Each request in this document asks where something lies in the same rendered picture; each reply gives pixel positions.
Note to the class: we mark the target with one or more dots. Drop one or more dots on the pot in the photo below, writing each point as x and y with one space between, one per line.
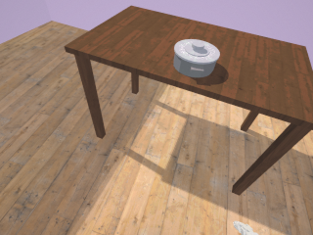
192 69

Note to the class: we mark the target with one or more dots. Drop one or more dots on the right robot hand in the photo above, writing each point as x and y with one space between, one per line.
244 229

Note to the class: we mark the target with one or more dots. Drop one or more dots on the knob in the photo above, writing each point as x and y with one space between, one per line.
198 45

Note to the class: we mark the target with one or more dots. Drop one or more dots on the lid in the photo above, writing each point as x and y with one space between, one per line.
208 55

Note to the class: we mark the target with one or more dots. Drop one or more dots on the table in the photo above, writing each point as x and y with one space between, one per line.
263 75

